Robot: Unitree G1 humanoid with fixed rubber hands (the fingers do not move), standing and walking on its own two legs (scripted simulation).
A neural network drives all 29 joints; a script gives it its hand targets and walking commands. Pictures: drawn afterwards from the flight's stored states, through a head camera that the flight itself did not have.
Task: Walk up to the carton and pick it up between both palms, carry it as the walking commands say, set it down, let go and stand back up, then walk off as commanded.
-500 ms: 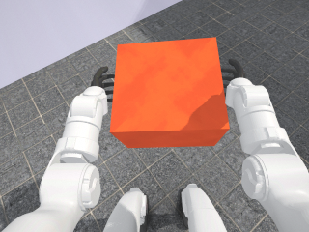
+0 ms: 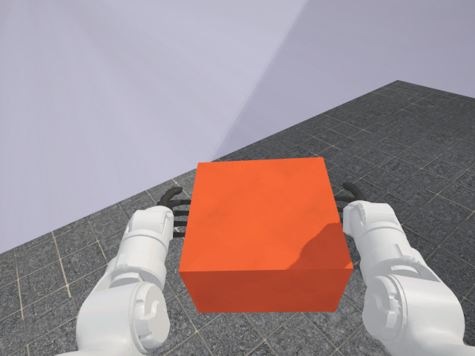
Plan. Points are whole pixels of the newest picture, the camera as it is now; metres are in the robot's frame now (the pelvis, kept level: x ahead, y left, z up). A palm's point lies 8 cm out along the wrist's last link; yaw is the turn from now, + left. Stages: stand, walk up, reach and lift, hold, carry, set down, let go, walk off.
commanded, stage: reach and lift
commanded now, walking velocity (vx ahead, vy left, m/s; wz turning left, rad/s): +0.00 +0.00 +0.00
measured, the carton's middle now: (262, 232) +0.39 -0.03 +0.02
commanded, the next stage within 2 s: hold in 0.86 s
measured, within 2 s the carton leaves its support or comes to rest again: neither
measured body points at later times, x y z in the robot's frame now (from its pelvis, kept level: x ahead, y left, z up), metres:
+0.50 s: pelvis +0.02 -0.01 +0.00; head -0.04 -0.04 +0.45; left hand +0.38 +0.15 +0.09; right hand +0.39 -0.21 +0.08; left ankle +0.11 +0.15 -0.71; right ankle +0.14 -0.10 -0.71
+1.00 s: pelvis +0.06 +0.01 +0.01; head +0.00 +0.00 +0.45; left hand +0.40 +0.18 +0.07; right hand +0.40 -0.19 +0.07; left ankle +0.11 +0.15 -0.71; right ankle +0.14 -0.10 -0.71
